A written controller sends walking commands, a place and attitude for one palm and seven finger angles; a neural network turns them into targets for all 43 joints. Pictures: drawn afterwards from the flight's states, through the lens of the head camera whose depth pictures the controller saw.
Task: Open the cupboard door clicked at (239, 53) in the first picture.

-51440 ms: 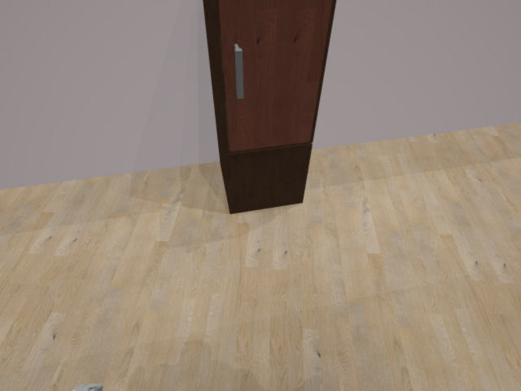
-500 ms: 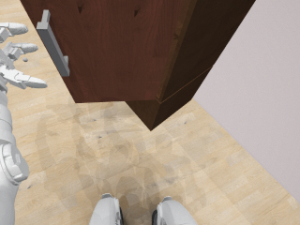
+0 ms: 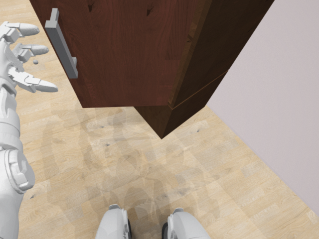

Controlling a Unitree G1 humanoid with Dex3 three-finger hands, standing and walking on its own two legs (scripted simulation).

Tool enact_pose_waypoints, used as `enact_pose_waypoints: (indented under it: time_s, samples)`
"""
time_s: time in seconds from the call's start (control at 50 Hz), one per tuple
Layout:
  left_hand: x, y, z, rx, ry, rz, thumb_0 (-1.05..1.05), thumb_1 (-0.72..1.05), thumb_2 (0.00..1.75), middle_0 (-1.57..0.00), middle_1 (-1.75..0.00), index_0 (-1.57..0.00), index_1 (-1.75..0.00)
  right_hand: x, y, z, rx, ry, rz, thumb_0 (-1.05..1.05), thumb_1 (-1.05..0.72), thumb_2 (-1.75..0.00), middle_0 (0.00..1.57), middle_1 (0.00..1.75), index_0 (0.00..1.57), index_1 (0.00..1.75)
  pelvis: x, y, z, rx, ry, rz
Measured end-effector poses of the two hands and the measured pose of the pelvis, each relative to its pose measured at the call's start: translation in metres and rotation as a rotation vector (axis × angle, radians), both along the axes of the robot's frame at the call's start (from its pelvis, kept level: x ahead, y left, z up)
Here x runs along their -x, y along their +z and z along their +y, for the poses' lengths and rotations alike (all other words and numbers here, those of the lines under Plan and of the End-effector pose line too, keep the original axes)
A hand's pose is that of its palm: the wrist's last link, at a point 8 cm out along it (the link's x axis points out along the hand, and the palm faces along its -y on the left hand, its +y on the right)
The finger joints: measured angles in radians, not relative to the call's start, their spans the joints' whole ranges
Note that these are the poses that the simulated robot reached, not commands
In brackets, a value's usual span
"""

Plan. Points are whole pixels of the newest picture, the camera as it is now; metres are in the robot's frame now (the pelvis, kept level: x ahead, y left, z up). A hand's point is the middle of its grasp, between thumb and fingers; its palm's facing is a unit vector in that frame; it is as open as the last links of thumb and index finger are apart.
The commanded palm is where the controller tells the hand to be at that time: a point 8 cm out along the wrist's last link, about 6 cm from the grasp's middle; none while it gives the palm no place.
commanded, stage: slide the fingers in behind the handle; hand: left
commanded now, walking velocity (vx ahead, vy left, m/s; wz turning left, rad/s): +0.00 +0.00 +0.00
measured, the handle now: (65, 47) +0.56 +0.20 +0.08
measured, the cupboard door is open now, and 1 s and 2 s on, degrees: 56 56 56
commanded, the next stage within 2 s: close the thumb around the handle in 1.60 s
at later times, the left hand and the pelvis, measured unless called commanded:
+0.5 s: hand (50, 60) +0.51 +0.22 +0.08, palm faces +0.03 -1.00 -0.01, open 14.0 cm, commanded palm +0.49 +0.26 +0.08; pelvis +0.00 -0.01 +0.00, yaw +0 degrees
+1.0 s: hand (63, 61) +0.51 +0.20 +0.08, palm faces +0.03 -1.00 -0.01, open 14.0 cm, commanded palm +0.49 +0.23 +0.08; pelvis +0.01 -0.01 +0.00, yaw +0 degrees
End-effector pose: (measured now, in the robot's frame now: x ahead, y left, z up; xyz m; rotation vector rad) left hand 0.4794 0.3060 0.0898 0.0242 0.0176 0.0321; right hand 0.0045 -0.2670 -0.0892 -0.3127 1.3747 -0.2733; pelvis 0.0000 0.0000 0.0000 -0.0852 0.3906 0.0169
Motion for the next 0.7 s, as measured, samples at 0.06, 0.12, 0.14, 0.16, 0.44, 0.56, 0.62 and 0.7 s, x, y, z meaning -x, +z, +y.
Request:
enact_pose_waypoints:
  time_s: [0.06, 0.12, 0.14, 0.16, 0.44, 0.56, 0.62, 0.7]
  samples:
    - [-0.002, 0.001, -0.004, 0.005, -0.001, 0.001, -0.01, -0.50, 0.30, -0.30, -1.20, -0.30, -1.20, 0.006, 0.000, 0.000, -0.005, -0.012, 0.009, 0.01, -0.90, -0.90, 0.20, 0.30, 0.20, 0.30, 0.001, 0.000, -0.001, -0.001, -0.003, -0.001]
    - [-0.004, 0.000, -0.007, 0.007, -0.002, 0.012, -0.01, -0.50, 0.30, -0.30, -1.20, -0.30, -1.20, 0.012, 0.000, 0.000, -0.007, -0.022, 0.014, 0.01, -0.90, -0.90, 0.20, 0.30, 0.20, 0.30, 0.001, 0.000, -0.002, -0.002, -0.006, -0.001]
    - [-0.004, -0.001, -0.008, 0.008, -0.001, 0.016, -0.01, -0.50, 0.30, -0.30, -1.20, -0.30, -1.20, 0.013, 0.000, 0.000, -0.007, -0.026, 0.015, 0.01, -0.90, -0.90, 0.20, 0.30, 0.20, 0.30, 0.001, 0.000, -0.003, -0.003, -0.007, -0.001]
    - [-0.005, -0.001, -0.009, 0.007, 0.000, 0.018, -0.01, -0.50, 0.30, -0.30, -1.20, -0.30, -1.20, 0.014, 0.000, 0.000, -0.008, -0.029, 0.016, 0.01, -0.90, -0.90, 0.20, 0.30, 0.20, 0.30, 0.002, 0.000, -0.003, -0.003, -0.008, -0.001]
    - [-0.008, -0.004, -0.025, 0.010, 0.000, 0.013, -0.01, -0.50, 0.30, -0.30, -1.20, -0.30, -1.20, 0.016, -0.001, -0.005, -0.009, -0.035, 0.018, 0.01, -0.90, -0.90, 0.20, 0.30, 0.20, 0.30, 0.001, -0.001, -0.007, -0.007, -0.009, 0.004]
    - [-0.009, -0.005, -0.029, 0.016, 0.009, 0.010, -0.01, -0.50, 0.30, -0.30, -1.20, -0.31, -1.20, 0.008, -0.001, -0.006, -0.014, -0.031, -0.004, 0.01, -0.90, -0.90, 0.20, 0.30, 0.20, 0.30, -0.001, 0.000, -0.008, -0.008, -0.010, 0.002]
    - [-0.009, -0.005, -0.029, 0.009, 0.009, 0.011, -0.01, -0.50, 0.30, -0.30, -1.20, -0.31, -1.21, 0.005, -0.002, -0.006, -0.017, -0.026, -0.010, 0.01, -0.90, -0.90, 0.20, 0.30, 0.20, 0.30, -0.002, 0.000, -0.008, -0.009, -0.008, 0.002]
    - [-0.008, -0.004, -0.033, 0.010, 0.000, 0.004, -0.01, -0.50, 0.30, -0.29, -1.20, -0.31, -1.20, 0.001, -0.003, -0.005, -0.025, -0.019, -0.012, 0.01, -0.90, -0.90, 0.20, 0.30, 0.20, 0.30, -0.003, 0.000, -0.008, -0.010, -0.006, 0.001]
